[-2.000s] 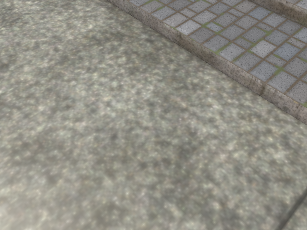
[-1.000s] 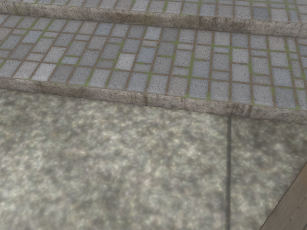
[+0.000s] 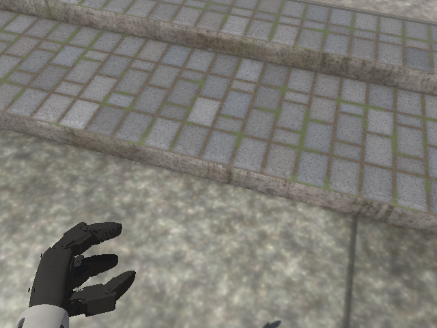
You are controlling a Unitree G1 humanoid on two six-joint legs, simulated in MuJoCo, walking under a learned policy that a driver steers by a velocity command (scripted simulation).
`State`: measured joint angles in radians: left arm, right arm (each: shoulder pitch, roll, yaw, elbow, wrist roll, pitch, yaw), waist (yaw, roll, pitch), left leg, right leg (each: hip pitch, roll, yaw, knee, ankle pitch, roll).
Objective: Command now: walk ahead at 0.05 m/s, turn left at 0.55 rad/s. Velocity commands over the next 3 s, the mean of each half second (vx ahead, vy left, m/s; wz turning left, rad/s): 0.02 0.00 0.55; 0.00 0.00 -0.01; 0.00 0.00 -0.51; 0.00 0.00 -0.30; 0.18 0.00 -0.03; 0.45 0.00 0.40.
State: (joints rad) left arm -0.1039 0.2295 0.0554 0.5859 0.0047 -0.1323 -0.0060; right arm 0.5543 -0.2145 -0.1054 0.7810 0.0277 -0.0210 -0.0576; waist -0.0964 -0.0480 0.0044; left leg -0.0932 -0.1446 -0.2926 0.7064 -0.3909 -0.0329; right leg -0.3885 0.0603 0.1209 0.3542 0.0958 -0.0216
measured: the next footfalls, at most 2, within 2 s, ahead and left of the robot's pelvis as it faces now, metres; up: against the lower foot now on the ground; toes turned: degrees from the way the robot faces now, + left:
left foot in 0.42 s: +0.05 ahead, +0.14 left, +0.00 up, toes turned +16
right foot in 0.80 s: +0.12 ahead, -0.09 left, +0.00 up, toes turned +18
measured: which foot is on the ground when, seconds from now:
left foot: up 0.00-0.40, down 0.42-1.00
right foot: down 0.00-0.42, up 0.44-0.78, down 0.80-1.00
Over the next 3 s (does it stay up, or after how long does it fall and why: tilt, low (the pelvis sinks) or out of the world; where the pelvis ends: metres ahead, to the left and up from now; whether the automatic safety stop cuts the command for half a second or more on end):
stays up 0.41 0.00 -0.01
